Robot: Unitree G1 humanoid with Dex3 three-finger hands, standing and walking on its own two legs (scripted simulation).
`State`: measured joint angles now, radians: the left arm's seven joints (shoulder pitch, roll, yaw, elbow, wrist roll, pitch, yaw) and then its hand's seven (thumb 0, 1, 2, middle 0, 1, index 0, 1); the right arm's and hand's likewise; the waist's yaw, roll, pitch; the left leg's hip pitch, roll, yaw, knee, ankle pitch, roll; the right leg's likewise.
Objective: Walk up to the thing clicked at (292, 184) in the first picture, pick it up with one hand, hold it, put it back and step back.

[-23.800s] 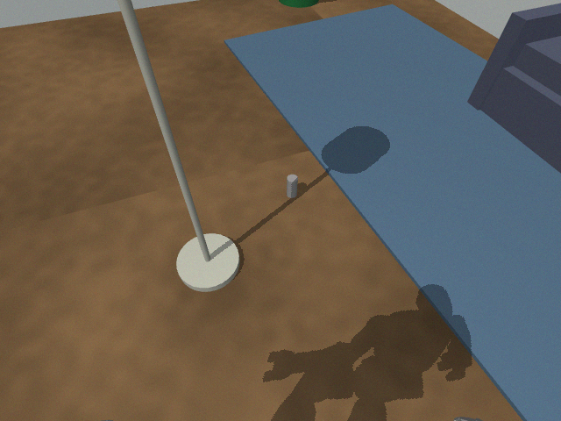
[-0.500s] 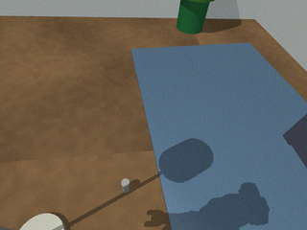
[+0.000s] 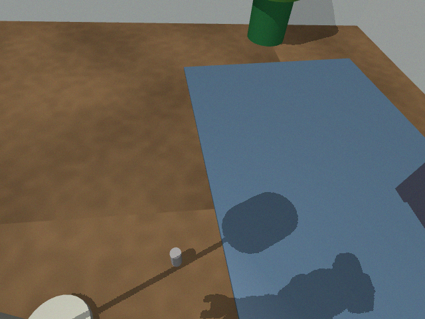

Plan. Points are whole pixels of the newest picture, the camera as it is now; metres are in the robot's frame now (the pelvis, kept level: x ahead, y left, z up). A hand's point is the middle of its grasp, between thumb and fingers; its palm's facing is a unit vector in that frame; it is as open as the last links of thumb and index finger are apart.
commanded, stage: stand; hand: left
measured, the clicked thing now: (176, 257) +0.44 +0.14 -0.73
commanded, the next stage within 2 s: none
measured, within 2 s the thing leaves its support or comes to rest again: neither
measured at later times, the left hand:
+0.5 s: hand out of the picture +0.05 +0.25 -0.17, palm faces -0.01 -0.95 -0.30, open 7.4 cm
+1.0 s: hand out of the picture +0.06 +0.25 -0.17, palm faces -0.02 -0.95 -0.30, open 7.4 cm
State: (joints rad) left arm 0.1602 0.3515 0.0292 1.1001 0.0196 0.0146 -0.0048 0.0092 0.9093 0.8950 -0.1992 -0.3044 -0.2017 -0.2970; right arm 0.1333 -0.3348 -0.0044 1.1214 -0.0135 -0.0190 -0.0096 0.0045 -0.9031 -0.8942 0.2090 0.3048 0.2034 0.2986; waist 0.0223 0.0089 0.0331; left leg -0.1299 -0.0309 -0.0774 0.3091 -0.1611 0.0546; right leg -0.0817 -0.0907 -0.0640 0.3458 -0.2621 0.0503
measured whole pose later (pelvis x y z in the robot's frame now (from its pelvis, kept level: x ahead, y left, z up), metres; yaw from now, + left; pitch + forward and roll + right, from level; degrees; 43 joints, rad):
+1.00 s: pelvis +0.00 +0.01 +0.00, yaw -1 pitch -2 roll -3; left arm 0.18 0.35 0.02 1.07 0.02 0.02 0.00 0.01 0.91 0.89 -0.20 -0.30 -0.20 -0.30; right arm 0.14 -0.33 -0.01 1.12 -0.01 -0.01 -0.01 0.00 -0.90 -0.89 0.21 0.30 0.20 0.30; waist 0.01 0.01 0.05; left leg -0.12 -0.03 -0.05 0.33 -0.18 0.07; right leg -0.07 -0.09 -0.04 0.35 -0.26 0.07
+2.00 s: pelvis +0.01 +0.01 +0.00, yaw -2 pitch -1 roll -3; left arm 0.17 0.34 0.02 1.07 0.01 0.02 0.00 0.01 0.91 0.89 -0.20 -0.30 -0.20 -0.30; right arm 0.13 -0.33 -0.01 1.11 -0.01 -0.02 -0.01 0.00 -0.90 -0.89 0.21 0.30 0.20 0.30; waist 0.01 0.01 0.06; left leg -0.11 -0.03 -0.04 0.33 -0.19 0.07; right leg -0.08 -0.09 -0.03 0.35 -0.26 0.07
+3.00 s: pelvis +0.00 -0.01 +0.00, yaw +0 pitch -1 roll -4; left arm 0.14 0.34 0.03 1.12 0.02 0.01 -0.02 0.01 0.91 0.89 -0.20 -0.30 -0.20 -0.30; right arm 0.14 -0.33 -0.01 1.12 -0.01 -0.03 -0.01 0.01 -0.90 -0.89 0.21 0.30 0.20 0.30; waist 0.01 0.01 0.03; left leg -0.13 -0.01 -0.08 0.31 -0.16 0.04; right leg -0.08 -0.07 -0.06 0.33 -0.24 0.05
